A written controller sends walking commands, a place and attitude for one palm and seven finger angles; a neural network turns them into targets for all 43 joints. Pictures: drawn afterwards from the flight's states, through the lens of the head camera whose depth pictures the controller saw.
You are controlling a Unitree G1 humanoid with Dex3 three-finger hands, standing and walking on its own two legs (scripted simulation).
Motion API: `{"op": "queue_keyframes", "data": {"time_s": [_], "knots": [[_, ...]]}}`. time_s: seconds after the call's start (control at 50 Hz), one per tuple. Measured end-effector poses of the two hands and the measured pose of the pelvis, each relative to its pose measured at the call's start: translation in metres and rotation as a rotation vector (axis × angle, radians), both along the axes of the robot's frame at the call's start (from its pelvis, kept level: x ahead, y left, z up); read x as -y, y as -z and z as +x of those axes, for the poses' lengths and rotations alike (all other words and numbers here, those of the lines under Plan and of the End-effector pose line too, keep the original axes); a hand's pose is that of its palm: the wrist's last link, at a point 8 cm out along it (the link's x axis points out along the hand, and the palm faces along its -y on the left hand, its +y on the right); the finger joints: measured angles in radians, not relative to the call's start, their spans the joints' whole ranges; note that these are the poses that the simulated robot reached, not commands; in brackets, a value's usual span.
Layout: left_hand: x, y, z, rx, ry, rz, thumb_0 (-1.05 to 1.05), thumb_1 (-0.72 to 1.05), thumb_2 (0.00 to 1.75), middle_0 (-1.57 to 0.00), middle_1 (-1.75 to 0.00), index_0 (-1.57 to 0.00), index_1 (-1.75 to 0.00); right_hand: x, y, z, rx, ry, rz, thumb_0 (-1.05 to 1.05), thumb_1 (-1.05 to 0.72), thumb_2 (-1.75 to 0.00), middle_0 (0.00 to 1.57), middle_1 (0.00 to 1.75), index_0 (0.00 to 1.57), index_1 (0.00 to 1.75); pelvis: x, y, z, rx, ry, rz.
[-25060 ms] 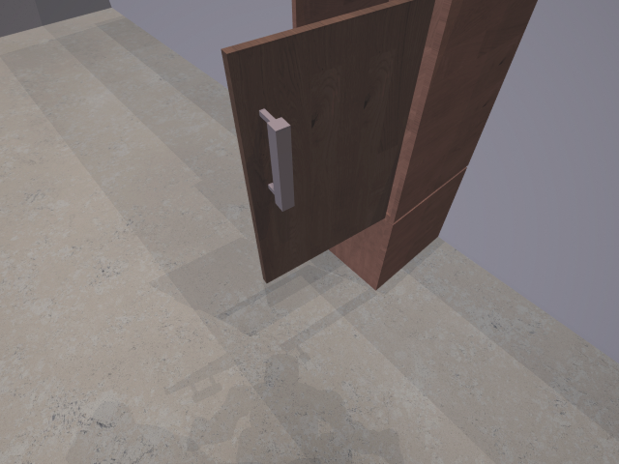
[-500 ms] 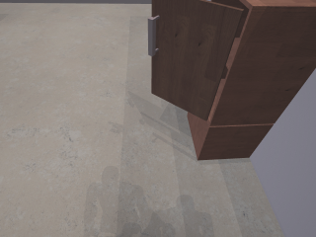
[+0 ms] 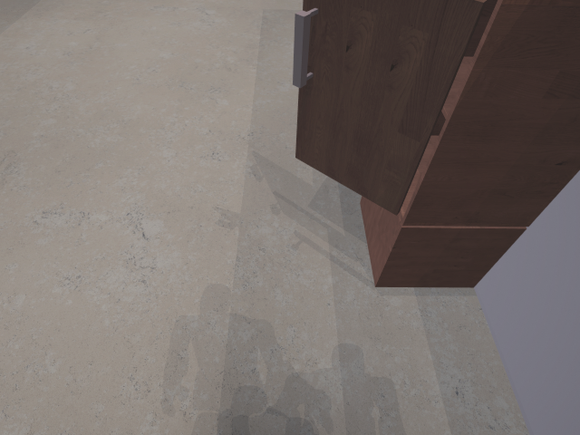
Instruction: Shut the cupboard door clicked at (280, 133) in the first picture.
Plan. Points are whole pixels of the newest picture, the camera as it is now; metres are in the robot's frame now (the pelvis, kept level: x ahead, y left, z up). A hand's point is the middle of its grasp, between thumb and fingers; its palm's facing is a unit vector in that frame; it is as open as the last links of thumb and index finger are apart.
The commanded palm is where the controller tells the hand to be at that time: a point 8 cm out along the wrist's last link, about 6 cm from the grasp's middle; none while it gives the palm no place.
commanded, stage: walk to a spot facing it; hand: left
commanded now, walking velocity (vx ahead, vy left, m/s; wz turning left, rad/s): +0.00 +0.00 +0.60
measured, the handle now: (306, 48) +0.97 -0.01 +0.06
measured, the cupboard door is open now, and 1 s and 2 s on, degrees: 50 50 50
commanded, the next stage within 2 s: turn to face it in 1.80 s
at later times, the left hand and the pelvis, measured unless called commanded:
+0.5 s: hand out of the picture +0.03 +0.23 -0.16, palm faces +0.28 -0.93 -0.26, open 7.3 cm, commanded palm none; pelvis -0.02 -0.01 +0.00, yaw +18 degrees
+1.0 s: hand out of the picture -0.12 +0.11 -0.16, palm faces +0.66 -0.71 -0.25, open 7.3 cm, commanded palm none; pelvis +0.02 -0.03 +0.00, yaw +41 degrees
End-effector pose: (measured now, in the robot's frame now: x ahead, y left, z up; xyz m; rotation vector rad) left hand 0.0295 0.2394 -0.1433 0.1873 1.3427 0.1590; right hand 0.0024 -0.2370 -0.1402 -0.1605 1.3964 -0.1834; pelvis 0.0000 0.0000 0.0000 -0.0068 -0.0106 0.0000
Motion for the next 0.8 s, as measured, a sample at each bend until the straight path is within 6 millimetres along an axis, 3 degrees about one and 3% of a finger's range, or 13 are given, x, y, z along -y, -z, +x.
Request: {"op": "queue_keyframes", "data": {"time_s": [0.2, 0.32, 0.46, 0.6, 0.7, 0.8], "knots": [[-0.025, 0.025, -0.017, 0.037, -0.131, -0.002, 0.00, 0.91, 0.90, -0.20, -0.30, -0.20, -0.30, -0.010, 0.007, 0.043, 0.053, -0.131, -0.035, 0.00, -0.91, -0.90, 0.20, 0.30, 0.20, 0.30, -0.015, 0.020, -0.006, 0.013, -0.127, -0.013], [-0.037, 0.004, -0.014, 0.088, -0.166, 0.013, 0.00, 0.91, 0.90, -0.20, -0.30, -0.20, -0.30, -0.012, -0.012, 0.062, 0.087, -0.209, -0.057, 0.00, -0.91, -0.90, 0.20, 0.30, 0.20, 0.30, -0.015, 0.004, -0.014, -0.021, -0.187, -0.028], [-0.040, -0.014, -0.015, 0.167, -0.220, 0.046, 0.00, 0.91, 0.90, -0.20, -0.30, -0.20, -0.30, 0.002, -0.023, 0.083, 0.091, -0.292, -0.070, 0.00, -0.91, -0.90, 0.20, 0.30, 0.21, 0.30, -0.002, -0.005, -0.018, -0.045, -0.281, -0.049], [-0.020, -0.023, -0.037, 0.178, -0.302, 0.096, 0.00, 0.91, 0.90, -0.20, -0.30, -0.20, -0.30, 0.027, -0.015, 0.110, 0.085, -0.377, -0.057, 0.00, -0.91, -0.90, 0.20, 0.30, 0.21, 0.30, 0.028, -0.002, -0.017, -0.056, -0.388, -0.041], [0.009, -0.027, -0.081, 0.116, -0.384, 0.138, 0.00, 0.91, 0.90, -0.20, -0.30, -0.20, -0.30, 0.039, -0.002, 0.139, 0.093, -0.434, -0.025, 0.00, -0.91, -0.90, 0.20, 0.30, 0.20, 0.30, 0.049, 0.003, -0.013, -0.053, -0.448, 0.001], [0.040, -0.033, -0.117, 0.045, -0.484, 0.115, 0.00, 0.91, 0.90, -0.20, -0.30, -0.20, -0.30, 0.028, -0.006, 0.163, 0.097, -0.520, 0.020, 0.00, -0.91, -0.90, 0.20, 0.30, 0.20, 0.30, 0.053, -0.006, -0.002, -0.033, -0.527, 0.026]]}}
